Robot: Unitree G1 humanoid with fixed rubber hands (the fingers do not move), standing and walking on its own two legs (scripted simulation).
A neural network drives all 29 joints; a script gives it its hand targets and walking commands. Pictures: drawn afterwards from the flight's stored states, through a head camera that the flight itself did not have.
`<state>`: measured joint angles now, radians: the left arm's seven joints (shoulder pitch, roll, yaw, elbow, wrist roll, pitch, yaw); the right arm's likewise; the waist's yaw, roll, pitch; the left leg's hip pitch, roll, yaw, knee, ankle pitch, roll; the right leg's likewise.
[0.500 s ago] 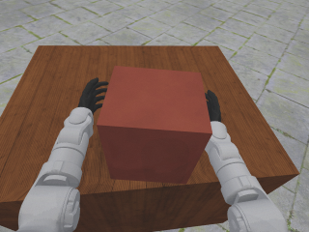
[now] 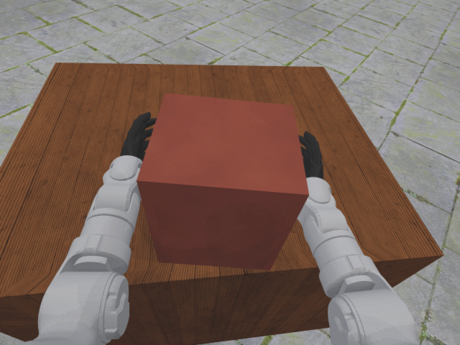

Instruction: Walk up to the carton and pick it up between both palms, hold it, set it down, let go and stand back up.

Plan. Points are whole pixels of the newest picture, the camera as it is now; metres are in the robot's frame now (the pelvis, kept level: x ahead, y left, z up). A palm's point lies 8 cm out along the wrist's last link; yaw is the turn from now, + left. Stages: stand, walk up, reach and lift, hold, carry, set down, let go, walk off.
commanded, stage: reach and lift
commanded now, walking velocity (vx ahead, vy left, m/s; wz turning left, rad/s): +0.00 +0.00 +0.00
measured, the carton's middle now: (221, 188) +0.39 +0.00 +0.06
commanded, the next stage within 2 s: none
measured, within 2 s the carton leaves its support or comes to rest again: leaves its support in 1.20 s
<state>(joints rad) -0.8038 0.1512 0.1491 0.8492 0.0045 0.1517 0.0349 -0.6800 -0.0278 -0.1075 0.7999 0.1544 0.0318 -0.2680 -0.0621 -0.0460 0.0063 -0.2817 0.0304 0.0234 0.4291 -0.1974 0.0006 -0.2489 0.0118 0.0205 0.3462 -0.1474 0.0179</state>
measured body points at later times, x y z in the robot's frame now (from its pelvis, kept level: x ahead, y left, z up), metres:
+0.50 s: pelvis +0.02 +0.00 +0.01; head +0.00 +0.03 +0.45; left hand +0.42 +0.16 +0.11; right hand +0.39 -0.16 +0.10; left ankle +0.01 +0.11 -0.74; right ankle +0.02 -0.13 -0.74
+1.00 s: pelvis +0.02 +0.00 +0.01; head +0.02 +0.03 +0.45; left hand +0.43 +0.15 +0.10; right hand +0.39 -0.16 +0.09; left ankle +0.01 +0.11 -0.74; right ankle +0.02 -0.13 -0.74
